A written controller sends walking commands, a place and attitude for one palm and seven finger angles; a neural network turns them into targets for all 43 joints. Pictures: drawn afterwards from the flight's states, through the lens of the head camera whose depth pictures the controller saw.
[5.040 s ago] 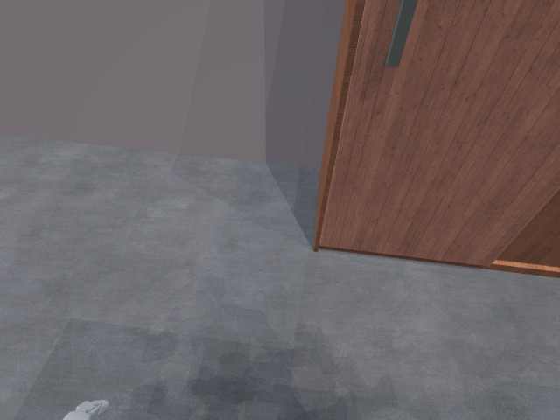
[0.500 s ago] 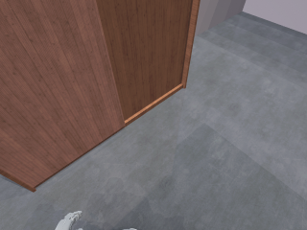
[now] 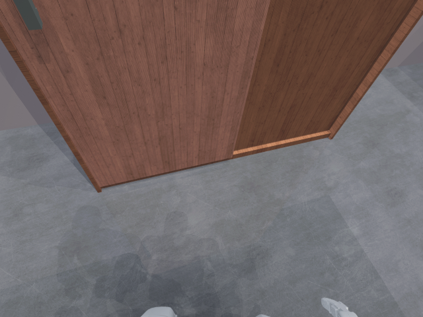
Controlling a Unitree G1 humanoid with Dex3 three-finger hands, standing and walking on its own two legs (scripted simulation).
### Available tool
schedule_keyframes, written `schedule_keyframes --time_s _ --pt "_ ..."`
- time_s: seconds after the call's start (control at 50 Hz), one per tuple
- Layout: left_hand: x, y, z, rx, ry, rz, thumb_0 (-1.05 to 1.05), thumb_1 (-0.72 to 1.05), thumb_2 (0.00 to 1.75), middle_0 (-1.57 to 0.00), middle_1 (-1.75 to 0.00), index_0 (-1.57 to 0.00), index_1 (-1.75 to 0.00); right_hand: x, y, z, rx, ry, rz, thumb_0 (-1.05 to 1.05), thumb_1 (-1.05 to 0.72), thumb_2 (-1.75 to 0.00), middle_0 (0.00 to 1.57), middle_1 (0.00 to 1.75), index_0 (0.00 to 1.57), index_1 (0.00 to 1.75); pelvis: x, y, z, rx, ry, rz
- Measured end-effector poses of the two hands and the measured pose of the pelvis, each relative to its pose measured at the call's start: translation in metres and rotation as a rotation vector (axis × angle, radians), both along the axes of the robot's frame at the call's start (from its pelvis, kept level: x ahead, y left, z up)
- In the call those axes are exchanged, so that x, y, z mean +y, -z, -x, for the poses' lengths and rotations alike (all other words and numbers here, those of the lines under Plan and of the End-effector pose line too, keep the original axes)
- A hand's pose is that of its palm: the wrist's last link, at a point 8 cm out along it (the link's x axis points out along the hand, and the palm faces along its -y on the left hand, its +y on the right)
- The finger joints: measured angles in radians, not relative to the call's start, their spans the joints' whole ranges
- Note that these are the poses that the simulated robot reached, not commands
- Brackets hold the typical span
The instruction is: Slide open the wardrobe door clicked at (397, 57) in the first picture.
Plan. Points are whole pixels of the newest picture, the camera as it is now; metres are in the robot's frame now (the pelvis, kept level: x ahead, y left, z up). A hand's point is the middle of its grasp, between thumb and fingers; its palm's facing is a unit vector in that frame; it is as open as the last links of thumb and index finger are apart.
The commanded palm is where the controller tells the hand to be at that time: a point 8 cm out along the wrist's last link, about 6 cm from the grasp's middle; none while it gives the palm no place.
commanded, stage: turn to face it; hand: left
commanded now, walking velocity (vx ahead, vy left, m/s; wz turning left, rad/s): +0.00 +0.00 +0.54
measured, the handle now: out of the picture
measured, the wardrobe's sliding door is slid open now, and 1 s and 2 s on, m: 0.00 0.00 0.00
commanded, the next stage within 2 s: take the last steps up to it in 0.50 s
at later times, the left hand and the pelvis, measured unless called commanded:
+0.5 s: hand out of the picture +0.06 +0.18 -0.12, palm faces +0.24 -0.93 -0.28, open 7.4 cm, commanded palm none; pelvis +0.00 -0.04 +0.02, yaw +14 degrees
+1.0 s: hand out of the picture -0.10 +0.21 -0.16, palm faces +0.42 -0.89 -0.20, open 7.4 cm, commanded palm none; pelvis -0.01 +0.03 +0.02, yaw +21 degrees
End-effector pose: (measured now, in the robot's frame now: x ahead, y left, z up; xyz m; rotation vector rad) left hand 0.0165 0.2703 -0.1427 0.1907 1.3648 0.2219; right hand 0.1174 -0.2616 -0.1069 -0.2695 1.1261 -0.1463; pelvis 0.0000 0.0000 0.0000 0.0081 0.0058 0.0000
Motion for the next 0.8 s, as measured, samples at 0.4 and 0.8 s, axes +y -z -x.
schedule_keyframes --time_s 0.4,0.8 --pt "-0.029 -0.044 -0.052 -0.289 -0.075 -0.058 0.01 0.91 0.90 -0.20 -0.30 -0.20 -0.30 0.005 0.024 0.009 0.083 -0.091 -0.095 0.01 -0.91 -0.90 0.20 0.30 0.21 0.30 -0.026 -0.008 0.002 -0.014 -0.190 0.002" --pt "-0.052 -0.016 0.134 -0.022 -0.390 0.035 0.01 0.91 0.90 -0.20 -0.30 -0.21 -0.30 0.041 0.004 -0.016 0.122 -0.321 -0.028 0.01 -0.91 -0.90 0.19 0.30 0.20 0.30 -0.008 -0.015 0.019 -0.028 -0.363 -0.005"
